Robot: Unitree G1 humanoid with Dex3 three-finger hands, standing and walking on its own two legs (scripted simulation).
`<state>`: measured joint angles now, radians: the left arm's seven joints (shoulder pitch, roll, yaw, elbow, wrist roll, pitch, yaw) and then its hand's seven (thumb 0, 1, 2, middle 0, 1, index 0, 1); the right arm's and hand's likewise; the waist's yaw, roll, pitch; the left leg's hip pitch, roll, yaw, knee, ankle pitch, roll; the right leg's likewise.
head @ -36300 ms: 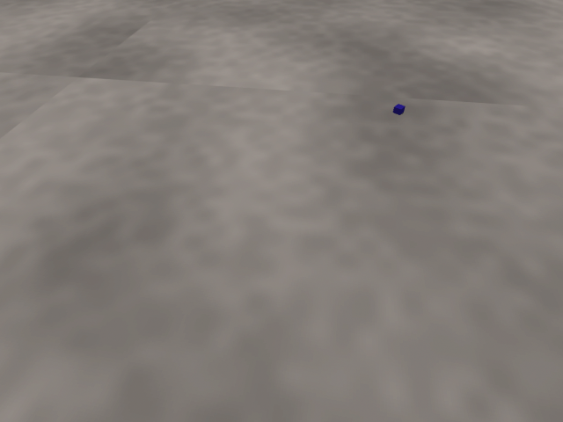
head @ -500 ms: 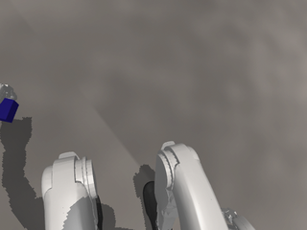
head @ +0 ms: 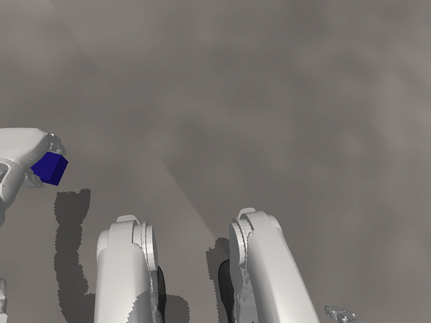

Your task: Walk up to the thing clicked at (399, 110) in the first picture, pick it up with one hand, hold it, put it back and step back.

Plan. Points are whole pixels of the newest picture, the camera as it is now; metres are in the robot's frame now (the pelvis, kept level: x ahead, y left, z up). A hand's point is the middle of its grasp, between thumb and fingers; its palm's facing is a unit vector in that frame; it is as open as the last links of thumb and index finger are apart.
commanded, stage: lift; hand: left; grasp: from above
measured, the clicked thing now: (44, 166) +0.43 +0.33 -0.16
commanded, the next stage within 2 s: hold in 1.26 s
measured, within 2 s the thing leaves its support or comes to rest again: neither
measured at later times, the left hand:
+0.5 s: hand out of the picture +0.35 +0.31 +0.08, palm faces -0.44 -0.08 -0.89, open 7.6 cm
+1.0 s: hand out of the picture +0.33 +0.29 +0.24, palm faces -0.45 -0.06 -0.89, open 7.8 cm
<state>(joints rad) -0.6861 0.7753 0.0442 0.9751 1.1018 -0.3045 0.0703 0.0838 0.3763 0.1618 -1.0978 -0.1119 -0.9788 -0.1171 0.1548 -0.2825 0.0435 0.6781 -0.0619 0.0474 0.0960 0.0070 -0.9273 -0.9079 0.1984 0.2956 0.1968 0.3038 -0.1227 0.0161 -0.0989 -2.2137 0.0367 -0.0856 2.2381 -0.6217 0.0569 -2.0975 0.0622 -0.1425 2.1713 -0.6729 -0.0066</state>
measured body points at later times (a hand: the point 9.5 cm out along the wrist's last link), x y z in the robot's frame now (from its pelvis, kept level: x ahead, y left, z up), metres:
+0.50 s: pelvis +0.00 +0.00 +0.16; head +0.15 +0.05 +0.58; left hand +0.37 +0.31 +0.13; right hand +0.16 -0.24 +0.04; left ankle +0.09 +0.11 -0.35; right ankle +0.10 -0.11 -0.35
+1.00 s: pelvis +0.04 +0.01 +0.31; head +0.10 +0.03 +0.75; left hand +0.35 +0.29 +0.29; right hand +0.16 -0.24 +0.19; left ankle +0.09 +0.11 -0.35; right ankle +0.10 -0.11 -0.35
